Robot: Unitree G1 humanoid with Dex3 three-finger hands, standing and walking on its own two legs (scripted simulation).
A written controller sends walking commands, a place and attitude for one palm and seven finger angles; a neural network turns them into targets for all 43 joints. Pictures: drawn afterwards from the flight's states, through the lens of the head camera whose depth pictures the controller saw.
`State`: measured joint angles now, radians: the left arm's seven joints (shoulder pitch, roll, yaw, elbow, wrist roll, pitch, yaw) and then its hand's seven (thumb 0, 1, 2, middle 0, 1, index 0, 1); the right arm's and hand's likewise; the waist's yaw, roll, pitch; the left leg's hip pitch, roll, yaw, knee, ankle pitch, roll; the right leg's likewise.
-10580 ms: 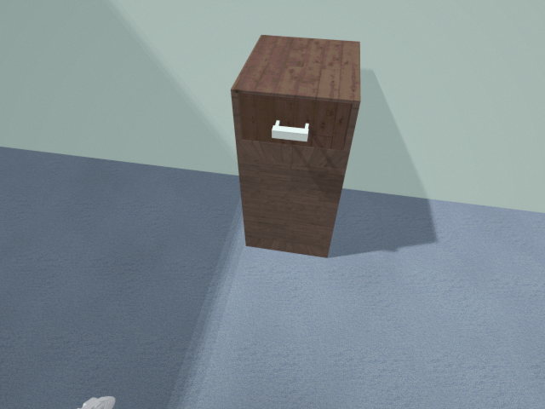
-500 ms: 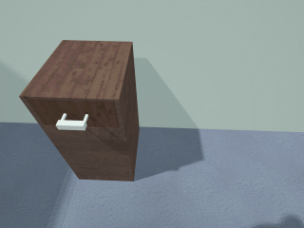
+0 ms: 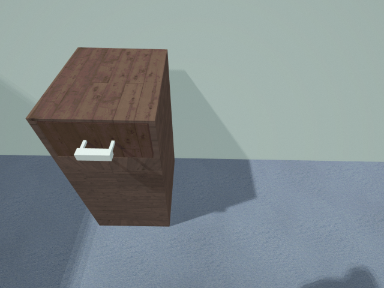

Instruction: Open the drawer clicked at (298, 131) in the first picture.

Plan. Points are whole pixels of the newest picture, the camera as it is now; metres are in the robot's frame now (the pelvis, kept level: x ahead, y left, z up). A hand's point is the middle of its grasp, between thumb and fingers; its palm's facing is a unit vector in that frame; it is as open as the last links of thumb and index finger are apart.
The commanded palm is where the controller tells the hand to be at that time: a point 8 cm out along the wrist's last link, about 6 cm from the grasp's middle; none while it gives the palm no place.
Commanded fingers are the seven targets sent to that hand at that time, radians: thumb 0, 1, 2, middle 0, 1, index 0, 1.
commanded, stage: look again from close up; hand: left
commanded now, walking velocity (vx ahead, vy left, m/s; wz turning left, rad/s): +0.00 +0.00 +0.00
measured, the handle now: (96, 148) +0.52 +0.33 -0.08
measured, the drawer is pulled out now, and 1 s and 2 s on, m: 0.00 0.00 0.00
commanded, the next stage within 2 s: shuffle to correct the standing spot in 0.26 s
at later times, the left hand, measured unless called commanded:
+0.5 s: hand out of the picture -0.02 +0.21 -0.17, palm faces +0.01 -0.98 -0.19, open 7.4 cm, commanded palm none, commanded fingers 0.00 0.90 0.90 -0.20 -0.30 -0.20 -0.30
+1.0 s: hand out of the picture +0.06 +0.26 -0.17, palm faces +0.04 -0.98 -0.22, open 7.4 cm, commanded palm none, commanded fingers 0.00 0.90 0.90 -0.20 -0.30 -0.20 -0.30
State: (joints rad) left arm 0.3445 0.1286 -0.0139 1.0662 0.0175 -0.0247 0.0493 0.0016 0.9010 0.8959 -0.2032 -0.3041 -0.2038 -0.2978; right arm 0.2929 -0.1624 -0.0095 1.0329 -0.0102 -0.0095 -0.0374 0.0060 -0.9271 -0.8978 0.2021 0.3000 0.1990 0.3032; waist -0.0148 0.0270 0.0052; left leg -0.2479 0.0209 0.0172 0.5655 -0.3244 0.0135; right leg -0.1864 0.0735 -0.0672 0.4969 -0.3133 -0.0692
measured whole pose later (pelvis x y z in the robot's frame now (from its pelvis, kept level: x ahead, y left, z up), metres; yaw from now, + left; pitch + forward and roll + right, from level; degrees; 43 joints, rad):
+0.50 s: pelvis -0.01 +0.04 +0.01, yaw -1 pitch +0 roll +0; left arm 0.32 0.16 -0.01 1.08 0.01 0.00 0.03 0.00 0.90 0.90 -0.20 -0.30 -0.20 -0.30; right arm 0.32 -0.15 0.03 1.08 -0.02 -0.01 -0.03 0.00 -0.91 -0.90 0.21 0.30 0.20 0.30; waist 0.01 -0.01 0.02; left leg -0.22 -0.07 0.07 0.46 -0.25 0.08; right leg -0.20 -0.01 -0.02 0.48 -0.29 0.00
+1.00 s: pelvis +0.01 +0.08 +0.01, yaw +0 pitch +1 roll +0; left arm 0.21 0.18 0.03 1.02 0.01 0.04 0.05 0.00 0.91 0.90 -0.20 -0.30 -0.20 -0.30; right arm 0.27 -0.15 0.01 1.02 -0.02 -0.02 -0.06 0.01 -0.93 -0.90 0.21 0.30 0.20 0.30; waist 0.00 -0.03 0.04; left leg -0.16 -0.13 0.07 0.37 -0.24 0.14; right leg -0.40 -0.05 0.01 0.94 -0.39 0.02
